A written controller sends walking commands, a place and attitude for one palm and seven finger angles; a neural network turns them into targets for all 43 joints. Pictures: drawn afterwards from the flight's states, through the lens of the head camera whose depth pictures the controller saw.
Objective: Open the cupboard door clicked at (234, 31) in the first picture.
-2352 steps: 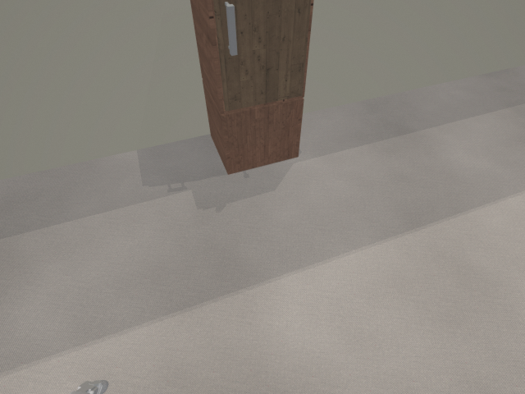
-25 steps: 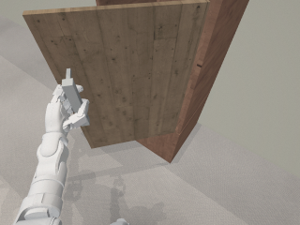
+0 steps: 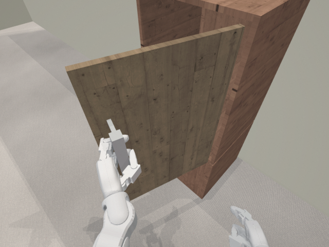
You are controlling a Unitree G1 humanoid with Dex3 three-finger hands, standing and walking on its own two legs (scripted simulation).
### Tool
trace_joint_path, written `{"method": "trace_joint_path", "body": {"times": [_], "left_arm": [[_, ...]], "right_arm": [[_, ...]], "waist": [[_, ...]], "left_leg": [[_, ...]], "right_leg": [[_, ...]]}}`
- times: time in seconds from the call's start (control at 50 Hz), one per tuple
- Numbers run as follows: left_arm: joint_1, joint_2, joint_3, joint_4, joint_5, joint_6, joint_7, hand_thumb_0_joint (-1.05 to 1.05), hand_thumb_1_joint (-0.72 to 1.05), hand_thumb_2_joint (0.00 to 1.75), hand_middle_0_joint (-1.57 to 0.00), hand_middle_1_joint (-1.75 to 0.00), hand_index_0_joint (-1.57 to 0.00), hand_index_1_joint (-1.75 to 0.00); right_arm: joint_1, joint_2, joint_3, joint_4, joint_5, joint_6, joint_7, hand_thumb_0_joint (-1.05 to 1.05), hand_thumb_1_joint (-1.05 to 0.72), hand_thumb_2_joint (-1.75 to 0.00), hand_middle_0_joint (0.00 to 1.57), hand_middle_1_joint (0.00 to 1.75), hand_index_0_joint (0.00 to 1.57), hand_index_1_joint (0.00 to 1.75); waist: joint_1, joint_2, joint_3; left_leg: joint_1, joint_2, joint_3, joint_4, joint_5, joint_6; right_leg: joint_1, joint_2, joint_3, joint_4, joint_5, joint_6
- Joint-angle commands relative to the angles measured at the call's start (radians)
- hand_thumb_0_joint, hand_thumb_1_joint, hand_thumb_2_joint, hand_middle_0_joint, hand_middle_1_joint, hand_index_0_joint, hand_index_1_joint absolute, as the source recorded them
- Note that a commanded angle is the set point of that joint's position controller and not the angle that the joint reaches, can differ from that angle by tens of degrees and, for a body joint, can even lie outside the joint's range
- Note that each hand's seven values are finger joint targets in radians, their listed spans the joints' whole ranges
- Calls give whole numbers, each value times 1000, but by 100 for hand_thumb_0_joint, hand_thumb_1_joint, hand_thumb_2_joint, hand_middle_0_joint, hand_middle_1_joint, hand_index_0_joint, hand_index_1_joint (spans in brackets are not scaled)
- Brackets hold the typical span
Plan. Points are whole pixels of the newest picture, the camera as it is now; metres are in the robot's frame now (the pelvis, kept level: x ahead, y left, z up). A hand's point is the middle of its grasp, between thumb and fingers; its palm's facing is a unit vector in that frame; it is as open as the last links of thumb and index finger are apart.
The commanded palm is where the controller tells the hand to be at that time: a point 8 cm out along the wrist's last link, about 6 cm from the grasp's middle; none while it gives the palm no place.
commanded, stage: pull the door open along its arc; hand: left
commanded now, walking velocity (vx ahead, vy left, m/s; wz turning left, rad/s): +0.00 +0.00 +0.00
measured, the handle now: (119, 151) +0.33 +0.14 +0.07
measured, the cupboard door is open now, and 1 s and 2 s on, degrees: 72 80 84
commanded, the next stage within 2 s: open thumb and fingers to let go in 0.16 s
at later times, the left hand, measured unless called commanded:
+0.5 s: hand (146, 177) +0.26 +0.06 +0.07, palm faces +0.37 -0.93 -0.01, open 7.2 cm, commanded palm +0.21 +0.09 +0.07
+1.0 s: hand (146, 180) +0.26 +0.06 +0.07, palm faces +0.32 -0.95 -0.01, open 14.6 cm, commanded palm +0.21 +0.09 +0.07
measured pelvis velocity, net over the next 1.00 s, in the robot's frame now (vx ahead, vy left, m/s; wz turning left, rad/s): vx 0.00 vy -0.02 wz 0.01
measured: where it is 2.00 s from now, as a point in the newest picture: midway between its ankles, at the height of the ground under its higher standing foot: outside the picture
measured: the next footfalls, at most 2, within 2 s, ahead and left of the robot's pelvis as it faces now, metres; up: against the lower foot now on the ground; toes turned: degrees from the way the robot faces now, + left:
none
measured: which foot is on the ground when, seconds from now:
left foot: down 0.00-1.00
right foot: down 0.00-1.00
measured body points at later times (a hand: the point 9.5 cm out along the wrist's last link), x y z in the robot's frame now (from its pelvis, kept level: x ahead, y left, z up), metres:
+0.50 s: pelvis +0.00 -0.03 +0.00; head +0.00 -0.05 +0.45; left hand +0.24 +0.11 +0.08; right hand +0.18 -0.24 -0.09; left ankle +0.03 +0.11 -0.69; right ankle -0.04 -0.07 -0.69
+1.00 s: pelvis +0.00 -0.02 +0.00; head +0.01 -0.04 +0.45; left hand +0.23 +0.11 +0.07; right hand +0.18 -0.23 -0.09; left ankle +0.03 +0.11 -0.69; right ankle -0.04 -0.07 -0.69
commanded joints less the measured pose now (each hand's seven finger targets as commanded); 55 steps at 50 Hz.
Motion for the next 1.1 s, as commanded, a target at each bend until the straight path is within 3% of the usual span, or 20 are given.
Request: {"method": "trace_joint_path", "body": {"times": [0.0,0.08,0.14,0.22,0.24,0.28,0.32,0.42,0.48,0.6,0.64,0.68,0.74,0.84,0.94,0.98,1.04,1.08], "left_arm": [[-34,-106,-135,-290,28,-65,-41,0,90,90,-40,-135,-40,-135],[70,-117,-151,-322,7,-59,-54,0,90,90,-40,-135,-40,-135],[218,-119,-159,-374,-8,-54,-74,0,90,90,-40,-135,-40,-135],[71,-67,-86,-310,-9,-65,-47,0,90,90,-40,-135,-40,-135],[-29,-23,-45,-302,-6,-76,-31,0,90,90,-40,-135,-40,-135],[-52,-42,-47,-267,-5,-88,-25,0,76,84,-39,-134,-39,-134],[-48,-41,-44,-256,-6,-98,-30,0,62,78,-38,-132,-38,-132],[-27,-62,-77,-276,4,-106,-45,0,27,63,-35,-128,-35,-128],[15,-68,-86,-285,1,-104,-57,0,6,54,-34,-126,-34,-126],[-45,-59,-84,-285,-1,-116,-50,0,-36,36,-31,-122,-31,-122],[-37,-40,-64,-294,-3,-123,-48,0,-50,30,-30,-120,-30,-120],[5,-48,-66,-302,-3,-123,-51,0,-50,30,-30,-120,-30,-120],[27,-45,-65,-303,-5,-117,-56,0,-50,30,-27,-105,-27,-105],[-11,-69,-102,-310,5,-116,-49,0,-50,30,-23,-80,-23,-80],[-11,-81,-109,-297,9,-107,-37,0,-50,30,-19,-55,-19,-55],[-37,-89,-116,-310,10,-104,-29,0,-50,30,-18,-45,-18,-45],[-54,-102,-120,-290,9,-92,-21,0,-50,30,-15,-30,-15,-30],[-56,-111,-124,-288,8,-89,-20,0,-50,30,-15,-30,-15,-30]], "right_arm": [[-95,-98,-38,-163,1,-63,-15,0,-90,-90,20,30,20,30],[-114,-96,-32,-171,5,-83,-12,0,-90,-90,20,30,20,30],[-123,-91,-30,-186,10,-98,-5,0,-90,-90,20,30,20,30],[-128,-98,-24,-161,-2,-103,-20,0,-90,-90,20,30,20,30],[-128,-100,-26,-145,-4,-102,-27,0,-90,-90,20,30,20,30],[-140,-95,-26,-141,-10,-108,-32,0,-90,-90,20,30,20,30],[-131,-94,-29,-140,-10,-112,-34,0,-90,-90,20,30,20,30],[-102,-97,-34,-147,-6,-114,-31,0,-90,-90,20,30,20,30],[-92,-100,-34,-156,-4,-112,-27,0,-90,-90,20,30,20,30],[-98,-102,-30,-152,-7,-117,-32,0,-90,-90,20,30,20,30],[-94,-103,-35,-151,-8,-119,-33,0,-90,-90,20,30,20,30],[-90,-100,-35,-157,-7,-118,-31,0,-90,-90,20,30,20,30],[-83,-102,-34,-159,-5,-115,-31,0,-90,-90,20,30,20,30],[-92,-106,-33,-164,-4,-118,-30,0,-90,-90,20,30,20,30],[-102,-105,-34,-168,-4,-124,-28,0,-90,-90,20,30,20,30],[-113,-102,-32,-165,-3,-124,-27,0,-90,-90,20,30,20,30],[-114,-103,-31,-161,-5,-126,-26,0,-90,-90,20,30,20,30],[-119,-101,-32,-159,-4,-128,-25,0,-90,-90,20,30,20,30]], "waist": [[-22,-70,-161],[-15,-93,-128],[9,-92,-132],[-13,-120,-44],[-23,-131,-27],[-16,-136,-50],[-10,-143,-80],[-12,-110,-132],[-10,-131,-147],[-25,-129,-115],[-15,-141,-144],[-3,-119,-174],[-5,-138,-164],[-18,-115,-124],[-12,-107,-135],[-10,-73,-143],[-12,-100,-129],[-10,-107,-134]], "left_leg": [[202,11,-41,-78,236,9],[186,4,-42,-74,195,8],[188,-2,-39,-71,205,8],[140,-12,-41,-52,134,6],[126,-12,-45,-41,123,7],[115,-16,-47,-33,104,5],[120,-18,-44,-34,119,5],[152,-14,-40,-45,183,8],[152,-12,-41,-52,210,9],[140,-13,-44,-38,168,11],[134,-13,-46,-37,178,10],[141,-15,-40,-41,201,8],[141,-14,-41,-43,213,9],[157,-8,-44,-46,193,13],[164,-5,-46,-45,184,13],[173,-4,-44,-45,179,13],[165,-3,-51,-44,164,13],[164,-3,-51,-45,156,12]], "right_leg": [[16,-48,64,-160,454,49],[21,-59,78,-190,425,55],[60,-65,89,-202,467,57],[-18,-81,125,-237,361,70],[-37,-84,146,-248,316,69],[-36,-99,175,-261,274,74],[-12,-104,188,-263,309,78],[31,-100,161,-216,491,82],[52,-95,136,-187,578,86],[4,-98,147,-205,480,87],[28,-97,152,-199,496,86],[50,-97,143,-179,556,86],[61,-94,136,-177,593,87],[3,-78,109,-180,479,73],[-22,-66,91,-172,417,63],[-38,-61,83,-165,387,58],[-51,-57,77,-171,338,54],[-59,-55,73,-168,317,54]]}}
